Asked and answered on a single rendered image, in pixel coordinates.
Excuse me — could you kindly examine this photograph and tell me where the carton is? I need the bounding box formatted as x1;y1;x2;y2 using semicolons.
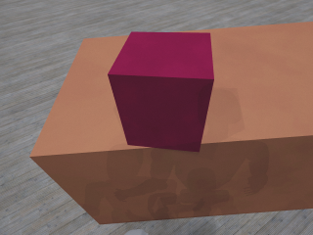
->
108;31;214;152

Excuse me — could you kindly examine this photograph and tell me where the pedestal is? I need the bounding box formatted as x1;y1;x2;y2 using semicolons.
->
29;22;313;225

